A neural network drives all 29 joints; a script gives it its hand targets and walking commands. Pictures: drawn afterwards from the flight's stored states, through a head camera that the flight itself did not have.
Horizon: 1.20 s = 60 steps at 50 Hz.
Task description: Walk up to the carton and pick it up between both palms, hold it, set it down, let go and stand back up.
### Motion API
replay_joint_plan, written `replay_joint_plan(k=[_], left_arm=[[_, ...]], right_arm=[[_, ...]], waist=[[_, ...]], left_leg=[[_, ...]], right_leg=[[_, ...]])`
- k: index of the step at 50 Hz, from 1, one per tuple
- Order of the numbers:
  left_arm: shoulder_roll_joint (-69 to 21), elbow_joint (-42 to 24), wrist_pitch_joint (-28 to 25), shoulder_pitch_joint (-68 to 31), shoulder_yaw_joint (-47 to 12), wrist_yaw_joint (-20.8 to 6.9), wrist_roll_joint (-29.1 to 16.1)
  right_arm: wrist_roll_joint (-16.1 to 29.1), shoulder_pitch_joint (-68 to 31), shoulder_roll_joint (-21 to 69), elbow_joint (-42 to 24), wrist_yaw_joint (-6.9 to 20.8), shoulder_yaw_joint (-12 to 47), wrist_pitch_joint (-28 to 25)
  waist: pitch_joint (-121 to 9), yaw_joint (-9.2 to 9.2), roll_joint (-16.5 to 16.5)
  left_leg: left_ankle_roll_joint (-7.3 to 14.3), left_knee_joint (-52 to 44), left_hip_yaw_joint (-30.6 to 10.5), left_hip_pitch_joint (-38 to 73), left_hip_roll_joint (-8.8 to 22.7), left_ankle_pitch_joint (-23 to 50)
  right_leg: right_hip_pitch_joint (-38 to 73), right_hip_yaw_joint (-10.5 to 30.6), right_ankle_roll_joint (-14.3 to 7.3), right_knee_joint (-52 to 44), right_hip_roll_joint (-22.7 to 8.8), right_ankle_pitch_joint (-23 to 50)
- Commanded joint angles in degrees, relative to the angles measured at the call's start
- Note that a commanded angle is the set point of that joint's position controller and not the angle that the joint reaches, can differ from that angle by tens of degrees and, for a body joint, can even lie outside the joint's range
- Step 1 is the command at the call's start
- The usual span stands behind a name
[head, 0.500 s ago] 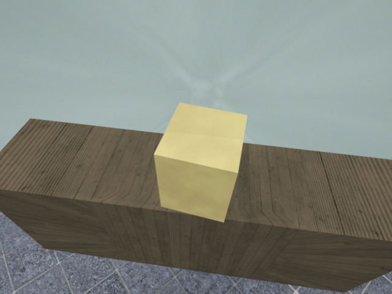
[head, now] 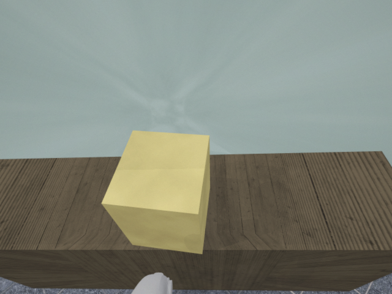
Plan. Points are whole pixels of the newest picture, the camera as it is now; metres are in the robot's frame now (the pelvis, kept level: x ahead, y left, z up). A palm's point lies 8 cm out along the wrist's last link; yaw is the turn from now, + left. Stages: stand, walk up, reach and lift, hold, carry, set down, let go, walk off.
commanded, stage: walk up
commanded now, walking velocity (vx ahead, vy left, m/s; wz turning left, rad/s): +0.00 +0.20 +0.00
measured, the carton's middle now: (168, 193) +0.38 +0.10 -0.09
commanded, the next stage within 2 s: none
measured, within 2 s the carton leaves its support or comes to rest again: neither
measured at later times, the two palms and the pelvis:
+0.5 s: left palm out of the picture +0.10 +0.35 -0.16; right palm out of the picture +0.13 -0.15 -0.11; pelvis +0.05 +0.10 -0.01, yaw +0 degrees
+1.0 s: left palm out of the picture -0.11 +0.29 -0.13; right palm out of the picture -0.03 -0.17 -0.16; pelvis -0.04 +0.06 +0.00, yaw -1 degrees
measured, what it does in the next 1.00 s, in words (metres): steps on the spot: left foot, then right foot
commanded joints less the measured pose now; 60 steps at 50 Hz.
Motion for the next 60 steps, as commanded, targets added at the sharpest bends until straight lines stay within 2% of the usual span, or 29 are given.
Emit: replay_joint_plan(k=[1, 3, 5, 8, 11, 12, 13, 14, 15, 16, 18, 19, 20, 22, 26, 34, 35, 36, 38, 40, 43, 45, 46, 47, 49, 52, 56, 58, 60], left_arm=[[11.76, -3.17, -0.58, 4.47, 1.81, 1.93, 0.57], [10.08, -3.61, -0.19, 3.53, 1.39, 1.84, 0.8], [7.98, -1.82, 0.38, 8.64, 0.88, 2.32, 0.56], [12.94, -3.71, -0.15, 2.97, 2.27, 2.35, 1.05], [14.98, -4.79, 0.47, -1.3, 3.52, 2.07, 1.26], [16.35, -5.67, 1.18, -4.14, 4.29, 1.9, 0.29], [11.98, -6.68, 1.09, -0.14, 3.17, 1.66, -0.65], [5.55, -6.13, 1.72, 4.48, 1.88, 2.13, -0.17], [6.09, -6.25, 2.5, 4.09, 2.12, 2.87, -1.5], [9.63, -6.66, 3.2, -0.95, 2.6, 2.71, -1.4], [10.3, -8.13, 4.12, -8.98, 3.38, 0.91, -0.91], [8.93, -5.02, 5.47, -5.66, 2.99, 0.47, -0.29], [6.53, -4.62, 6.46, -3.06, 2.41, 0.61, 0.24], [7.58, -4.23, 7.3, -1.31, 2.81, 0.89, 0.29], [11.63, -7.0, 8.57, -6.86, 3.96, 0.39, -0.01], [12.4, -7.69, 8.75, -11.44, 3.87, 0.29, -0.04], [10.79, -4.72, 8.58, -4.38, 3.14, -0.62, -0.03], [10.96, -4.29, 8.49, -2.88, 3.15, -1.31, 0.03], [10.74, -3.36, 8.11, -1.95, 2.88, -1.31, -0.4], [10.47, -2.51, 7.37, -2.17, 2.44, -0.46, -0.84], [7.5, 1.38, 5.65, 4.36, 0.91, -0.19, -0.5], [8.43, -0.2, 4.28, 0.82, -0.02, 0.15, -0.07], [11.08, -1.09, 3.64, -3.37, 0.02, 0.24, -0.82], [11.75, -2.16, 2.92, -8.66, 0.15, 0.32, -0.55], [8.46, -4.22, 1.37, -14.28, -1.07, 0.79, 0.34], [5.73, 0.34, 0.62, -1.77, -2.47, 0.87, -0.56], [6.41, 1.91, 0.21, 1.53, -3.04, 1.47, -0.24], [5.98, 2.75, 0.54, 3.93, -3.22, 1.64, 0.08], [6.56, 3.16, 0.73, 4.14, -2.96, 1.86, 0.01]], right_arm=[[0.43, 3.29, -1.47, -3.03, 0.4, -0.65, 2.04], [0.35, -1.01, -0.91, -5.05, 0.79, -0.29, 2.17], [-0.15, -7.26, -1.62, -6.8, 0.95, -0.17, 1.98], [0.72, -4.93, -1.16, -6.25, -0.09, 0.31, 2.0], [1.22, -1.15, -3.45, -5.02, -0.73, -0.41, 1.64], [1.6, 4.42, -7.76, -3.5, -1.1, -1.77, 0.83], [0.71, 7.57, -12.58, -2.44, -1.36, -2.9, -0.45], [1.66, 5.8, -15.86, -2.88, -1.52, -3.63, -0.22], [2.82, 6.33, -14.54, -3.7, -2.38, -3.19, 0.1], [2.6, 4.35, -10.39, -5.59, -1.9, -1.79, 0.3], [0.73, -0.69, -7.85, -7.39, -2.44, 0.02, 1.59], [-0.57, 1.06, -7.0, -7.54, -2.65, 0.27, 0.44], [0.18, -0.18, -8.15, -7.48, -2.7, -0.03, 0.06], [1.24, -1.76, -8.01, -7.93, -2.53, 0.14, -0.41], [1.02, -2.33, -8.24, -8.17, -2.59, 0.68, -0.99], [0.62, -0.53, -9.68, -8.0, -2.82, 0.3, -0.61], [0.82, 0.24, -6.4, -6.91, -2.05, 1.48, -0.92], [0.63, -1.78, -8.36, -7.18, -1.84, 0.86, -0.56], [-0.09, -3.97, -10.54, -7.18, -1.83, 0.03, -0.01], [0.15, -0.2, -9.96, -5.61, -1.71, -0.19, 1.04], [1.45, 2.55, -9.11, -3.8, -1.84, -0.8, 2.68], [2.55, 7.44, -2.73, -1.69, -1.57, 0.17, 3.14], [1.3, 4.17, -5.09, -2.31, -1.8, -0.62, 2.88], [0.98, 4.12, -4.64, -2.3, -1.23, -0.29, 3.1], [0.19, 5.95, -3.47, 0.22, -0.19, 0.03, 3.03], [-0.32, 3.3, -1.5, 1.28, -0.55, 0.92, 2.07], [1.54, 3.95, -1.03, 2.25, -2.07, 1.92, 1.33], [2.08, 1.82, -1.46, 1.94, -2.86, 2.25, 1.13], [2.16, 4.03, -0.82, 3.0, -3.16, 2.83, 0.94]], waist=[[-2.99, -1.55, -11.6], [-1.86, -0.59, -15.91], [-5.43, 3.27, -15.83], [-8.01, 1.84, -15.76], [-4.43, -0.71, -14.56], [-2.72, -4.05, -10.2], [-12.05, -2.05, 0.3], [-14.39, 0.2, 16.4], [-20.15, -4.01, 21.37], [-18.95, -4.78, 17.06], [-8.25, -3.09, 9.6], [-5.88, -3.72, 0.75], [-5.49, -1.34, 0.12], [-7.1, 0.28, 1.99], [-6.92, -0.27, 8.62], [-7.72, -2.3, 6.53], [-13.86, -0.24, 6.31], [-11.78, 0.37, 10.57], [-9.86, 0.53, 13.5], [-7.39, -1.83, 10.43], [-1.15, -0.8, 3.29], [0.92, -3.79, -15.7], [6.56, -3.64, -16.51], [9.06, -5.25, -19.87], [9.51, -8.19, -11.37], [4.42, -3.95, -6.75], [-2.34, -2.09, -10.94], [-2.02, -0.34, -11.02], [-1.97, -0.92, -9.21]], left_leg=[[-0.45, -0.76, -1.78, -2.98, -0.55, 5.03], [-1.0, -7.84, -0.76, -4.49, 0.39, 7.61], [-1.39, -15.49, 0.9, -2.99, -0.5, 6.4], [-1.86, -23.93, -0.72, 2.76, 0.28, 3.29], [-0.03, -39.12, -0.42, 13.22, 0.34, 3.5], [-0.18, -51.03, -0.51, 20.67, 1.33, 14.58], [1.68, -43.29, -2.58, 37.25, 9.12, 52.59], [8.87, -29.8, -10.64, 48.07, 19.65, 97.57], [18.96, -33.39, -13.47, 44.37, 22.8, 102.12], [18.6, -39.18, -11.73, 35.99, 19.77, 88.17], [12.58, -41.69, -6.15, 23.54, 13.22, 68.35], [10.05, -40.96, -11.27, 25.28, 17.29, 65.11], [9.96, -41.46, -10.6, 25.87, 17.22, 61.44], [9.2, -42.76, -8.17, 25.25, 15.48, 55.8], [10.87, -46.05, -8.71, 20.31, 14.32, 41.02], [12.42, -50.54, -15.91, 24.1, 15.07, 8.52], [11.96, -55.53, -15.45, 21.41, 10.53, -14.25], [9.94, -59.58, -14.26, 16.43, 8.95, -20.91], [9.95, -58.89, -13.8, 17.17, 10.05, -18.64], [10.66, -57.97, -15.04, 18.7, 11.33, -15.42], [4.98, -55.36, -9.89, 11.94, 5.38, -14.45], [1.82, -34.44, -0.59, 3.79, -2.28, -12.21], [2.5, -29.54, -2.87, 9.65, -1.81, -8.42], [2.89, -23.43, -4.21, 14.23, -1.96, -6.46], [3.79, -19.73, -4.58, 5.77, -4.47, -0.59], [3.24, -21.45, -3.68, 7.7, -2.58, 0.4], [1.26, -27.81, -1.95, 10.65, -1.52, -4.02], [1.01, -32.96, -1.62, 11.81, -1.39, -5.9], [0.84, -38.39, -2.55, 13.31, -0.16, -2.82]], right_leg=[[2.94, 1.86, -4.01, -1.97, -13.58, 58.16], [3.4, 0.92, -4.53, -2.33, -12.81, 52.13], [8.94, 4.06, -4.46, 0.34, -12.0, 52.14], [8.71, 7.72, -6.87, -0.31, -15.2, 46.34], [3.27, 9.73, -4.98, 1.69, -15.19, 40.17], [0.64, 5.88, -2.1, 11.76, -10.1, 45.43], [-7.58, 2.28, 0.71, 22.66, -5.1, 20.27], [-21.37, -1.57, 2.75, 37.56, 2.4, -28.09], [-22.54, -1.0, 2.7, 47.11, 3.88, -30.31], [-20.85, 1.63, 1.99, 50.75, 2.38, -28.02], [-21.64, 4.47, 1.63, 53.45, 2.28, -20.52], [-23.83, 7.86, 2.01, 51.15, 2.86, -14.48], [-23.78, 7.38, 2.44, 50.6, 2.46, -11.67], [-22.58, 6.53, 3.22, 52.07, 3.88, -8.1], [-21.17, 6.87, 4.07, 51.11, 4.99, -5.47], [-22.43, 7.2, 4.64, 40.23, 5.35, -9.38], [-13.11, 5.77, 2.6, 30.15, 5.1, -8.32], [-8.07, 1.4, 2.24, 27.21, 6.99, -11.08], [-5.89, -0.68, 0.52, 18.97, 7.6, -15.76], [-5.1, -0.55, -1.55, 9.69, 7.13, -13.97], [4.28, -1.0, -5.06, -14.06, 6.45, 0.62], [-0.24, 26.56, -7.13, -21.3, -13.01, -22.47], [-18.28, 26.13, -9.38, -24.09, -16.78, -29.67], [-26.47, 23.73, -9.64, -27.36, -15.45, -32.59], [-13.08, 10.95, -3.28, -21.72, -6.72, -7.47], [-5.16, 8.79, 0.45, -14.74, -5.32, 16.14], [5.15, 7.94, -2.38, -8.23, -6.8, 36.04], [7.01, 10.05, -3.17, -6.26, -7.58, 42.1], [9.57, 10.83, -3.22, -4.81, -8.3, 47.51]])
